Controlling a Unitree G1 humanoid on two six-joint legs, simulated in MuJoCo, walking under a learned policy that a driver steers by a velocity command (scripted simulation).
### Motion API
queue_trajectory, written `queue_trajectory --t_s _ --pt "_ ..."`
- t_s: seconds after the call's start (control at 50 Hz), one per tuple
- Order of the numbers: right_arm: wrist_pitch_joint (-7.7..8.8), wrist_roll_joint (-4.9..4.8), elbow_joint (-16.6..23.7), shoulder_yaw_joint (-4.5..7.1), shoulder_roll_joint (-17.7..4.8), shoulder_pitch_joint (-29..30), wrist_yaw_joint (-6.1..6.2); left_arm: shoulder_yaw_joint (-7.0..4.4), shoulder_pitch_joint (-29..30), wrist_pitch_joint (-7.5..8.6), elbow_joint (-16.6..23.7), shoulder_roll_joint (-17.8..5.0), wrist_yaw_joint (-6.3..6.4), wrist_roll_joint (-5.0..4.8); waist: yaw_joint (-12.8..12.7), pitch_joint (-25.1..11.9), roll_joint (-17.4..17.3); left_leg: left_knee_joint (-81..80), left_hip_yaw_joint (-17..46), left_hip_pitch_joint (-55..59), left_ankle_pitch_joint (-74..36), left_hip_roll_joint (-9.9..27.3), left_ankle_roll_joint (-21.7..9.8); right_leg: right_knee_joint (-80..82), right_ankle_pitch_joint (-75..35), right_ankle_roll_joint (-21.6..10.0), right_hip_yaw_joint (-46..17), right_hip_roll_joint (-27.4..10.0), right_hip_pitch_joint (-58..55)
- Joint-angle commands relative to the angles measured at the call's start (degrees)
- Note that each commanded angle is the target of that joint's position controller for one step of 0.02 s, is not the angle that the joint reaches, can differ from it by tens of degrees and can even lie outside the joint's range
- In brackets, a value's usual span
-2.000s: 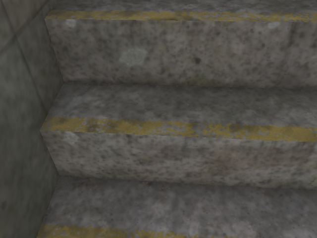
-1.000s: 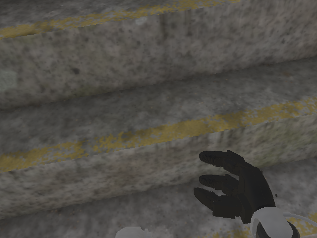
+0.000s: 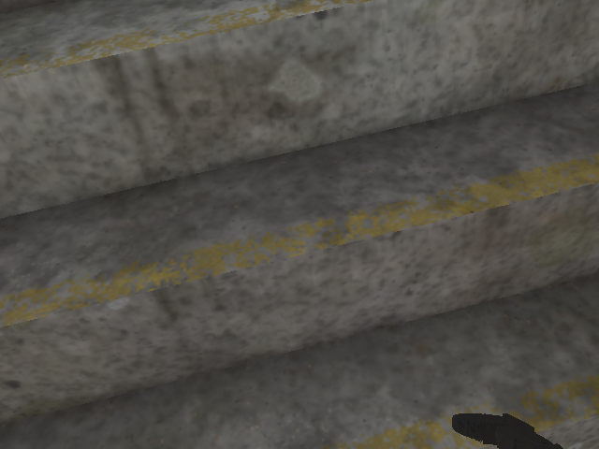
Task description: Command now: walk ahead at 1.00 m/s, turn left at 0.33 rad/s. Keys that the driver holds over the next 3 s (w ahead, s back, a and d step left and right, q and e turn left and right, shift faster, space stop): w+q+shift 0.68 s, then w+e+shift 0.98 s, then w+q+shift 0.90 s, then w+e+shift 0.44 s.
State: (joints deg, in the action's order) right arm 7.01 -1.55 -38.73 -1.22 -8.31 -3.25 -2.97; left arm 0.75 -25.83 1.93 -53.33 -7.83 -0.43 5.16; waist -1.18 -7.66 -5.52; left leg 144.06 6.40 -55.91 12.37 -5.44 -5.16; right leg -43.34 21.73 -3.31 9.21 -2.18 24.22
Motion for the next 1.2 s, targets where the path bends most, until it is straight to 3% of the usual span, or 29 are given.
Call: queue_trajectory --t_s 0.02,0.08,0.3,0.34,0.36,0.4,0.44,0.46,0.48,0.5,0.54,0.56,0.58,0.6,0.62,0.68,0.76,0.84,0.88,0.92,0.94,0.96,0.98,1.02,1.04,1.08,1.12,1.18,1.2 --pt "1.99 2.73 8.19 -2.75 4.56 17.94 -0.29 -0.62 -22.57 2.07 -5.62 -1.53 2.00 -0.88 -11.41 -0.79 6.20 4.87 0.71 -40.48 -5.20 -0.64 -1.30 16.05 -49.66 0.28 -29.07 -13.08 -50.53" --pt "-0.18 -0.59 10.14 -3.67 6.01 16.08 -2.91 -1.41 -16.83 2.28 -3.20 -4.61 5.34 -0.48 -4.57 -4.26 4.93 -11.77 1.15 -30.58 1.06 0.46 -0.06 21.99 -43.14 0.95 -25.90 -16.09 -47.93" --pt "-6.36 -0.62 17.76 -4.35 9.50 31.88 -4.03 -1.69 -16.53 2.24 -7.49 -5.21 6.09 -0.25 -1.68 2.91 12.81 -33.52 -12.01 -17.37 3.54 3.38 -2.86 29.39 -69.38 5.73 3.04 -13.61 -29.19" --pt "-7.10 -0.87 19.62 -5.38 7.55 31.21 -3.14 -2.12 -11.91 2.49 -5.04 -12.12 7.36 -2.16 1.34 -0.09 15.21 -54.82 -19.59 5.72 24.94 1.99 -3.68 35.42 -97.95 2.70 7.16 -13.30 -17.81" --pt "-7.96 -2.28 19.49 -2.48 1.05 35.95 -1.83 -0.33 -14.58 2.37 -4.82 -7.75 8.40 -2.13 0.58 -1.55 11.29 -56.82 -25.08 12.75 24.18 -7.01 -5.40 29.85 -130.32 6.52 9.94 -6.81 -19.92" --pt "-7.14 -0.54 16.61 -0.17 -3.40 18.11 -0.60 -3.42 -6.73 2.00 0.49 -18.36 8.74 -3.02 9.30 -6.19 23.66 -79.28 -22.13 15.16 12.66 -1.59 -5.28 14.60 -140.59 7.53 7.27 -12.63 -35.65" --pt "-8.27 -1.41 13.84 2.67 -7.08 7.85 -0.19 -4.95 -1.13 0.65 7.90 -18.93 8.67 -5.34 11.36 -8.78 17.33 -103.31 -11.40 31.73 0.40 2.17 -6.79 -7.28 -111.24 5.62 2.56 -12.15 -30.40" --pt "-8.59 -2.78 9.23 3.25 -6.30 4.20 0.16 -4.46 6.37 0.67 14.18 -15.51 7.63 -6.07 10.98 -4.48 4.19 -108.72 1.22 45.98 -14.48 6.01 -11.63 -28.34 -38.68 4.60 0.17 -5.35 -1.92" --pt "-7.43 1.29 10.22 0.77 -2.12 17.69 0.27 -3.42 6.89 2.15 21.17 -6.79 4.94 -5.33 -3.06 0.41 -12.83 -104.53 10.09 40.00 -15.83 5.68 -12.92 -62.68 15.54 6.19 -7.17 2.10 21.26" --pt "-6.23 3.55 10.19 -1.20 3.49 23.42 0.82 -2.50 12.53 4.32 28.50 -6.14 2.74 -4.47 -8.08 2.32 -16.86 -94.78 12.74 19.41 -27.00 9.85 -6.69 -75.24 32.65 3.94 -16.52 0.27 22.21" --pt "-6.19 3.23 10.04 0.34 -0.81 24.84 3.47 -0.16 -9.99 5.88 21.82 -6.99 0.46 0.05 -18.75 2.33 15.32 -88.23 1.18 -7.70 -18.02 4.27 9.62 -44.85 23.80 -1.56 -20.08 -3.48 -3.75" --pt "-5.76 2.44 11.52 1.58 -4.31 29.32 4.33 -0.41 -19.91 4.80 16.98 -7.60 0.20 2.34 -23.70 4.31 21.50 -85.00 -6.11 -8.42 -18.43 -0.74 11.01 -24.90 9.63 -0.69 -9.85 -0.06 -10.48" --pt "-5.24 1.70 14.88 1.67 -5.28 32.49 4.23 0.02 -21.04 3.47 16.41 -7.00 1.88 2.71 -22.78 5.32 21.44 -78.46 -9.58 -8.31 -13.10 -3.00 12.48 -8.83 -0.58 -1.46 -15.75 -5.55 -11.80" --pt "-5.01 0.94 14.92 1.25 -2.88 30.40 3.39 0.29 -20.98 1.94 14.59 -2.71 3.29 -0.20 -20.85 3.46 20.11 -65.01 -6.52 -12.86 9.33 -1.42 8.27 -6.98 -13.70 -1.00 -15.07 -5.57 -18.73" --pt "-5.28 1.30 15.45 1.13 -2.15 21.18 2.42 -0.34 -10.29 2.56 18.17 -7.50 4.51 -1.80 -10.30 2.56 26.18 -54.57 -5.18 -14.62 9.24 1.39 8.66 -5.28 -21.17 -1.22 -26.12 -12.91 -16.84" --pt "-6.58 1.10 11.17 4.92 -12.38 -3.51 1.17 -1.42 17.84 3.05 28.42 -13.23 3.75 -2.15 8.93 -4.69 9.17 -45.30 -6.37 0.76 2.51 6.43 10.43 2.03 -15.64 -4.05 -26.50 -16.27 -9.24" --pt "-8.39 -1.05 15.10 3.99 -10.47 -3.95 2.73 -2.86 21.65 3.48 28.61 -14.98 3.92 -2.71 9.47 2.95 14.15 -54.26 -0.37 3.02 9.83 10.59 9.21 2.47 -10.97 -3.74 -27.11 -17.98 -4.11" --pt "-5.71 2.43 7.16 1.41 -4.45 -15.84 1.33 -2.01 24.05 2.24 27.44 -11.67 2.95 -4.94 13.05 -1.10 4.10 -97.26 -15.27 37.40 -4.64 9.27 1.54 -20.09 -6.79 1.95 -11.34 -6.20 7.98" --pt "-4.69 4.76 -0.90 2.10 -8.75 -30.75 -0.26 0.69 27.75 2.63 29.93 -3.25 0.64 -5.29 14.50 -2.15 -10.16 -91.94 -4.43 61.60 -21.45 11.95 -4.17 -65.34 15.66 5.97 -5.52 7.16 42.44" --pt "-3.12 6.64 0.35 1.76 -8.75 -24.20 0.06 2.24 24.10 2.60 30.24 1.60 -2.48 -6.59 4.89 -8.89 -6.10 -94.35 2.76 58.61 -15.87 16.44 -2.04 -73.96 10.50 5.36 -9.78 7.60 43.42" --pt "-2.25 7.25 -0.20 0.75 -5.65 -22.82 0.44 2.54 30.82 2.26 31.97 1.36 -3.21 -6.13 6.48 -3.79 -0.62 -100.93 -0.06 49.30 -11.74 17.01 -0.91 -78.93 8.65 4.81 -8.40 8.54 39.51" --pt "-1.66 7.22 2.84 0.12 -7.92 -8.07 0.71 0.78 15.80 0.42 30.06 -0.70 -3.44 -7.70 -8.87 -5.13 -3.64 -105.51 0.54 46.50 -10.08 20.32 -0.85 -81.43 6.51 4.90 -9.85 8.13 36.89" --pt "-0.46 3.48 8.95 3.30 -23.17 14.38 2.26 -1.87 -5.25 -1.94 28.56 -10.04 -2.16 -9.29 -25.36 -10.27 -15.85 -112.51 16.05 34.39 -2.76 33.82 -5.32 -83.34 -0.42 6.05 -14.56 1.75 27.28" --pt "0.47 4.18 10.16 1.20 -11.20 16.96 4.10 -6.18 -7.15 -3.94 20.35 -19.88 0.98 -5.69 -21.71 -12.63 5.73 -107.57 0.34 21.82 11.58 25.91 1.05 -78.51 -14.25 5.05 -4.47 3.96 7.28" --pt "0.60 4.52 9.62 1.04 -11.67 14.00 4.01 -6.36 -7.04 -4.87 20.14 -19.49 1.74 -4.98 -20.40 -9.51 8.30 -103.06 -2.76 17.82 12.63 25.07 1.01 -70.21 -18.01 3.44 -1.04 4.43 1.18" --pt "-1.66 5.87 9.28 1.76 -10.59 9.15 4.44 -4.78 7.31 -4.95 22.72 -11.81 1.66 -4.41 -12.48 0.77 8.03 -99.88 -16.44 22.13 5.52 12.64 2.96 -37.14 -21.76 -5.00 -9.17 5.08 3.18" --pt "-0.94 6.58 14.70 -0.37 -4.90 18.84 3.98 -3.81 -4.49 -4.57 16.77 -9.68 -0.24 -4.56 -16.62 3.56 7.61 -90.96 -18.68 24.88 0.91 13.45 1.78 -3.61 -29.75 -7.27 -7.88 -0.36 -4.05" --pt "-0.64 2.36 17.65 -4.73 6.16 14.44 2.81 -0.26 -6.79 -1.41 5.19 0.80 -3.18 -1.57 -7.67 9.38 17.21 -38.55 -19.46 18.07 19.29 5.70 -0.23 21.57 -43.96 -8.79 -0.58 2.90 -7.01" --pt "0.10 5.33 25.49 -6.13 9.25 7.26 2.87 -1.62 -4.20 1.65 9.40 -5.00 -2.80 -1.92 2.54 10.53 28.08 -30.84 -6.96 0.74 19.97 0.57 6.22 13.90 -59.75 -16.78 -37.97 2.03 -15.23"
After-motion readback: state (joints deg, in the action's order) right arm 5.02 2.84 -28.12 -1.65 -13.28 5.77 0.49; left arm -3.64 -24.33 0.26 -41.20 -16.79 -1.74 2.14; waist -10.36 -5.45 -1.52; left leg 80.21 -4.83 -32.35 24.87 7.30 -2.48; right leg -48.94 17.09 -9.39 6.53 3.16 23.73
